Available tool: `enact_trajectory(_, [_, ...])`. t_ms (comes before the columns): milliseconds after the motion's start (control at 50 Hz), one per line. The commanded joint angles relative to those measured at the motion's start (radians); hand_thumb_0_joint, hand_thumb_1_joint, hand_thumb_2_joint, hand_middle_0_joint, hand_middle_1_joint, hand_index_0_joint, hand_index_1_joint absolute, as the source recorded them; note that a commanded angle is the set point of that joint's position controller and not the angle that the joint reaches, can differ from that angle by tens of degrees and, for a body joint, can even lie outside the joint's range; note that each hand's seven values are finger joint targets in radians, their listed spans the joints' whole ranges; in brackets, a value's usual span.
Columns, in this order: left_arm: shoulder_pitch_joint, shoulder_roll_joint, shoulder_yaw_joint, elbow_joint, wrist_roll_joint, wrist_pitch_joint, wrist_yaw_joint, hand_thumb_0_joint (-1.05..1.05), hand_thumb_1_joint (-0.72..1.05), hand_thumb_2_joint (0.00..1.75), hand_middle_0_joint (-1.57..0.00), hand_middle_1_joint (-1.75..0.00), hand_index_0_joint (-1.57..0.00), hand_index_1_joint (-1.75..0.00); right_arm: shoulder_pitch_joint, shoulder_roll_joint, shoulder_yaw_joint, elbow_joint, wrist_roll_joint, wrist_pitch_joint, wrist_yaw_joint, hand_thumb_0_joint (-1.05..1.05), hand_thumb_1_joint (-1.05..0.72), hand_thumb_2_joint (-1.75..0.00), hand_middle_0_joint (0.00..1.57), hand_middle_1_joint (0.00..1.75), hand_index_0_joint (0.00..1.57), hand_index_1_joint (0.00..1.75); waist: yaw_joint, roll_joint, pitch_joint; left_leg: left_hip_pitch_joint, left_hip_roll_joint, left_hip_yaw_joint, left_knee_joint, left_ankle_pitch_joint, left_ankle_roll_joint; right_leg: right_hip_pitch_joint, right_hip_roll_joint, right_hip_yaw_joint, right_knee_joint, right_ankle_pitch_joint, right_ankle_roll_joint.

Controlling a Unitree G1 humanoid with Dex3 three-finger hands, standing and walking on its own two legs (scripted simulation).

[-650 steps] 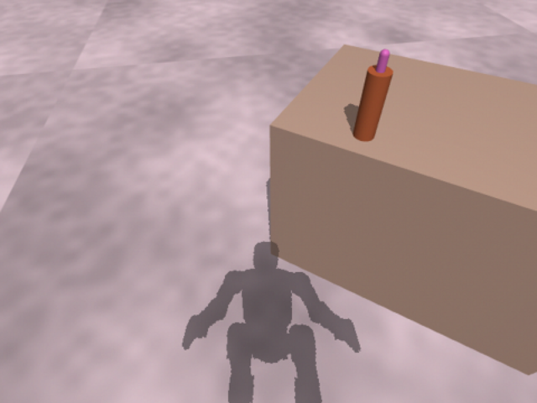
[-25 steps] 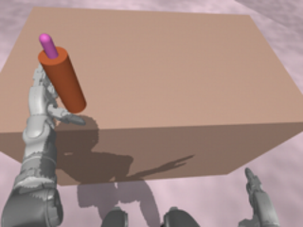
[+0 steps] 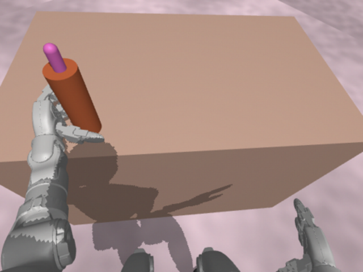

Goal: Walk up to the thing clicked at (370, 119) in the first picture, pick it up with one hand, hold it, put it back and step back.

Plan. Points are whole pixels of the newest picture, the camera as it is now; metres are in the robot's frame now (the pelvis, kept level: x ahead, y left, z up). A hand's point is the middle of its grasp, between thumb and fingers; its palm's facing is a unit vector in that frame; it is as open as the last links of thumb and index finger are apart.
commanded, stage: close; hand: left
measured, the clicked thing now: (73, 95) +0.46 +0.21 +0.11
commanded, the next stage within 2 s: settle in 0.28 s
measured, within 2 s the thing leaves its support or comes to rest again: leaves its support in 0.86 s
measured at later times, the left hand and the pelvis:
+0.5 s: hand (81, 107) +0.46 +0.21 +0.07, palm faces +0.14 -0.99 +0.02, open 8.5 cm; pelvis +0.00 +0.01 +0.00, yaw -1 degrees
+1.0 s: hand (78, 100) +0.46 +0.21 +0.09, palm faces +0.17 -0.99 -0.03, open 8.2 cm; pelvis +0.02 +0.01 +0.01, yaw +0 degrees
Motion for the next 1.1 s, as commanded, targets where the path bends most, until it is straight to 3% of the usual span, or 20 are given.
enact_trajectory(0, [-0.465,0.229,0.016,-0.257,-0.005,-0.08,-0.012,0.0,-0.36,0.4,-0.84,-0.65,-0.86,-0.63,-0.026,-0.119,-0.056,-0.164,-0.001,-0.047,-0.008,0.0,0.51,-0.05,0.05,0.05,0.05,0.05,0.014,0.159,-0.45,0.328,-0.015,-0.008,-0.107,0.303,0.009,0.138,0.006,0.027,-0.123,0.328,-0.015])
enact_trajectory(60, [-0.447,0.178,-0.022,-0.132,0.0,-0.058,-0.015,0.0,-0.28,0.5,-0.96,-0.76,-0.97,-0.75,-0.081,-0.151,-0.077,-0.18,0.001,-0.05,-0.017,0.0,0.51,-0.05,0.05,0.05,0.05,0.05,-0.004,0.118,-0.415,0.316,-0.004,-0.022,-0.118,0.283,0.007,0.104,0.012,0.022,-0.122,0.293,-0.019])
enact_trajectory(120, [-0.481,0.274,0.036,-0.144,0.007,-0.063,0.0,0.0,-0.17,0.57,-1.06,-0.85,-1.08,-0.84,-0.062,-0.162,-0.083,-0.148,-0.001,-0.044,-0.022,0.0,0.51,-0.05,0.05,0.05,0.05,0.05,0.007,0.122,-0.414,0.301,-0.004,-0.024,-0.126,0.251,0.005,0.102,0.015,0.018,-0.128,0.265,-0.021])
enact_trajectory(180, [-0.369,0.205,0.038,-0.018,0.0,-0.057,0.007,0.0,-0.07,0.65,-1.13,-0.94,-1.16,-0.91,-0.009,-0.189,-0.117,-0.168,-0.002,-0.041,-0.019,0.0,0.52,-0.04,0.05,0.05,0.05,0.05,-0.022,0.042,-0.359,0.282,0.0,-0.031,-0.128,0.25,0.005,0.074,0.025,0.002,-0.124,0.259,-0.02])
enact_trajectory(220, [-0.389,0.259,0.083,-0.077,-0.003,-0.079,0.008,0.0,0.0,0.7,-1.19,-0.99,-1.21,-0.96,0.026,-0.153,-0.077,-0.146,-0.002,-0.039,-0.009,0.0,0.52,-0.04,0.05,0.05,0.05,0.05,-0.002,0.058,-0.365,0.253,-0.004,-0.029,-0.12,0.267,0.007,0.09,0.024,0.0,-0.113,0.275,-0.02])
enact_trajectory(240, [-0.39,0.26,0.077,-0.092,0.003,-0.086,0.005,0.0,0.02,0.73,-1.23,-1.03,-1.26,-1.0,0.008,-0.144,-0.073,-0.162,0.0,-0.039,-0.007,0.0,0.52,-0.04,0.05,0.05,0.05,0.05,0.0,0.055,-0.381,0.245,-0.009,-0.022,-0.116,0.262,0.011,0.103,0.022,0.006,-0.114,0.281,-0.017])
enact_trajectory(280, [-0.429,0.174,0.01,-0.1,0.006,-0.091,-0.012,0.0,0.06,0.79,-1.3,-1.1,-1.33,-1.07,0.022,-0.138,-0.077,-0.174,-0.005,-0.046,-0.003,0.0,0.51,-0.04,0.05,0.05,0.05,0.05,-0.025,0.075,-0.394,0.276,-0.005,-0.026,-0.113,0.261,0.008,0.066,0.025,0.003,-0.107,0.273,-0.019])
enact_trajectory(340, [-0.453,0.266,0.063,-0.129,0.006,-0.089,0.0,0.0,0.21,1.03,-1.37,-1.25,-1.39,-1.24,0.016,-0.151,-0.079,-0.136,-0.002,-0.048,-0.003,0.0,0.53,-0.05,0.05,0.05,0.05,0.05,0.001,0.129,-0.405,0.266,-0.005,-0.026,-0.106,0.266,0.004,0.053,0.02,0.008,-0.1,0.263,-0.023])
enact_trajectory(400, [-0.471,0.216,0.033,-0.139,0.005,-0.071,0.012,0.0,0.37,1.22,-1.29,-1.32,-1.3,-1.33,-0.017,-0.157,-0.087,-0.183,-0.002,-0.051,-0.006,0.0,0.56,-0.05,0.05,0.05,0.05,0.05,-0.007,0.13,-0.429,0.285,-0.003,-0.027,-0.111,0.26,0.002,0.07,0.02,0.009,-0.105,0.262,-0.023])
enact_trajectory(480, [-0.477,0.265,0.045,-0.173,0.024,-0.06,0.048,0.0,0.59,1.33,-1.32,-1.39,-1.33,-1.39,-0.03,-0.174,-0.108,-0.185,0.001,-0.037,-0.014,0.0,0.56,-0.05,0.05,0.05,0.05,0.05,0.01,0.114,-0.436,0.284,-0.007,-0.023,-0.134,0.213,0.003,0.105,0.019,0.011,-0.122,0.229,-0.022])
enact_trajectory(520, [-0.543,0.242,0.009,-0.246,0.024,-0.06,0.053,0.0,0.59,1.38,-1.36,-1.44,-1.37,-1.44,-0.021,-0.139,-0.073,-0.194,0.002,-0.034,-0.015,0.0,0.56,-0.05,0.05,0.05,0.05,0.05,0.004,0.122,-0.453,0.314,-0.009,-0.022,-0.141,0.217,0.003,0.114,0.02,0.011,-0.131,0.239,-0.019])
enact_trajectory(560, [-0.587,0.292,0.012,-0.323,0.028,-0.058,0.053,0.0,0.59,1.38,-1.39,-1.46,-1.4,-1.46,-0.003,-0.149,-0.086,-0.172,0.006,-0.03,-0.026,0.0,0.55,-0.05,0.05,0.05,0.05,0.05,0.006,0.148,-0.485,0.359,-0.011,-0.016,-0.14,0.248,0.004,0.134,0.018,0.016,-0.136,0.274,-0.016])
enact_trajectory(600, [-0.591,0.278,0.01,-0.339,0.019,-0.049,0.051,0.0,0.5,1.35,-1.42,-1.48,-1.43,-1.48,0.018,-0.111,-0.05,-0.125,0.005,-0.026,-0.023,0.0,0.55,-0.05,0.05,0.05,0.05,0.05,0.022,0.169,-0.494,0.368,-0.011,-0.018,-0.135,0.312,0.002,0.154,0.017,0.013,-0.127,0.32,-0.018])
enact_trajectory(760, [-0.626,0.311,0.025,-0.488,-0.004,-0.007,0.078,0.0,0.31,1.32,-1.34,-1.44,-1.35,-1.45,-0.067,-0.154,-0.092,-0.098,0.008,-0.024,-0.038,0.0,0.55,-0.05,0.05,0.05,0.05,0.05,0.028,0.217,-0.523,0.476,0.002,-0.034,-0.156,0.428,-0.008,0.167,0.02,0.009,-0.137,0.362,-0.026])
enact_trajectory(800, [-0.64,0.323,0.031,-0.553,-0.009,-0.004,0.085,0.0,0.28,1.32,-1.33,-1.44,-1.35,-1.45,-0.073,-0.136,-0.071,-0.107,0.011,-0.026,-0.043,0.0,0.55,-0.05,0.05,0.05,0.05,0.05,0.031,0.204,-0.563,0.49,0.0,-0.032,-0.145,0.473,-0.001,0.211,0.018,0.014,-0.139,0.422,-0.02])
enact_trajectory(860, [-0.53,0.229,-0.01,-0.437,-0.026,0.031,0.077,0.0,0.24,1.33,-1.31,-1.44,-1.33,-1.45,-0.055,-0.131,-0.066,-0.06,0.014,-0.023,-0.05,0.0,0.54,-0.06,0.05,0.05,0.05,0.05,0.017,0.127,-0.495,0.455,-0.003,-0.029,-0.16,0.462,0.009,0.225,0.019,0.019,-0.154,0.452,-0.014])
enact_trajectory(920, [-0.614,0.337,0.036,-0.551,-0.018,0.033,0.083,0.0,0.25,1.34,-1.31,-1.44,-1.32,-1.45,-0.073,-0.144,-0.075,-0.066,0.018,-0.024,-0.054,0.0,0.55,-0.05,0.05,0.05,0.05,0.05,0.031,0.2,-0.568,0.525,-0.002,-0.031,-0.156,0.511,0.003,0.228,0.013,0.018,-0.157,0.456,-0.015])
enact_trajectory(960, [-0.573,0.253,-0.012,-0.511,-0.021,0.053,0.078,0.0,0.22,1.34,-1.3,-1.44,-1.32,-1.45,-0.06,-0.114,-0.059,-0.039,0.019,-0.022,-0.054,0.0,0.54,-0.06,0.05,0.05,0.05,0.05,0.029,0.188,-0.504,0.511,-0.002,-0.03,-0.17,0.51,0.0,0.217,0.016,0.014,-0.162,0.447,-0.016])
enact_trajectory(1020, [-0.559,0.289,0.014,-0.489,-0.025,0.072,0.082,0.0,0.22,1.32,-1.29,-1.42,-1.3,-1.43,-0.073,-0.152,-0.083,-0.043,0.023,-0.029,-0.058,0.0,0.55,-0.06,0.05,0.05,0.05,0.05,0.028,0.18,-0.513,0.53,-0.002,-0.024,-0.175,0.526,0.003,0.242,0.012,0.018,-0.178,0.468,-0.013])
enact_trajectory(1080, [-0.602,0.282,0.006,-0.537,-0.027,0.082,0.077,0.0,0.22,1.35,-1.31,-1.45,-1.33,-1.46,-0.049,-0.127,-0.071,-0.005,0.025,-0.032,-0.061,0.0,0.55,-0.05,0.05,0.05,0.05,0.05,0.023,0.183,-0.513,0.546,-0.003,-0.021,-0.176,0.527,0.007,0.243,0.011,0.018,-0.192,0.488,-0.008])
